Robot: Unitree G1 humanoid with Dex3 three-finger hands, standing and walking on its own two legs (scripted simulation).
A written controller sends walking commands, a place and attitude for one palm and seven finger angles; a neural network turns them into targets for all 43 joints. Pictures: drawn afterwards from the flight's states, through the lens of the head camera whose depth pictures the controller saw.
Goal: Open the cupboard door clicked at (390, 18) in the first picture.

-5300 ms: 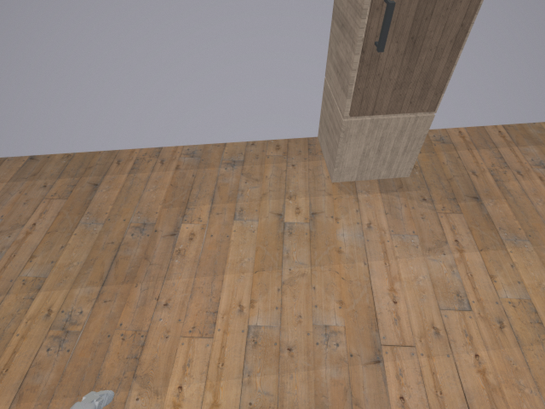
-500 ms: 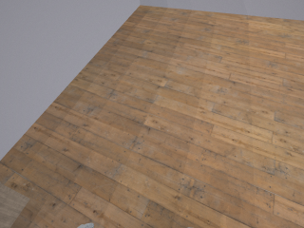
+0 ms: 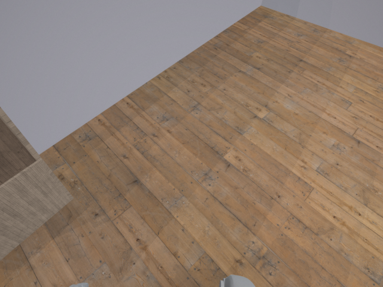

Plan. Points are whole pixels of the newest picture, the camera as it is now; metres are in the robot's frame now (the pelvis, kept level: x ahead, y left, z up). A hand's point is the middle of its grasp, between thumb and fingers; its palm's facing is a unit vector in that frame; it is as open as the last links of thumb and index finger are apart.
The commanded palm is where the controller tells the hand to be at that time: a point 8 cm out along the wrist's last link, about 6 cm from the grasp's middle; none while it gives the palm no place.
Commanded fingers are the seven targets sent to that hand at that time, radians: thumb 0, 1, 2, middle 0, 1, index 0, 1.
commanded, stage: turn to face it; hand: left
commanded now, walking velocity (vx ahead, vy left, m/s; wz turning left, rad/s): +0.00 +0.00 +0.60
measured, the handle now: out of the picture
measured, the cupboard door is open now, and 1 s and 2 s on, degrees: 0 0 0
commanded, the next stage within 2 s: take the last steps up to it in 1.38 s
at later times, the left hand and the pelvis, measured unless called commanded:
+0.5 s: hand out of the picture -0.01 +0.15 -0.14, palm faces +0.33 -0.90 -0.27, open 7.4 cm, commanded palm none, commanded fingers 0.00 0.90 0.90 -0.20 -0.30 -0.20 -0.30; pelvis -0.02 -0.06 +0.01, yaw +20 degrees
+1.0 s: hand out of the picture -0.08 +0.21 -0.15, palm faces +0.60 -0.74 -0.30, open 7.4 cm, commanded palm none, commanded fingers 0.00 0.90 0.90 -0.20 -0.30 -0.20 -0.30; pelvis -0.04 -0.03 +0.00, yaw +37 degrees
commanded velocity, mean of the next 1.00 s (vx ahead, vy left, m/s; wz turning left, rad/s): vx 0.00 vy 0.00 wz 0.59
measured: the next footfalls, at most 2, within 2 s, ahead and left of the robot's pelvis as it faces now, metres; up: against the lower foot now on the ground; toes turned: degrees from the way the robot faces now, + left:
right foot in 0.24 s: +0.05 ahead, -0.16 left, +0.00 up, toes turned +7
left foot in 0.66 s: -0.05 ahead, +0.09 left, +0.00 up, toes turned +33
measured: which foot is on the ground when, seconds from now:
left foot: down 0.00-0.24, up 0.26-0.64, down 0.66-1.00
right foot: up 0.00-0.22, down 0.24-0.66, up 0.68-1.00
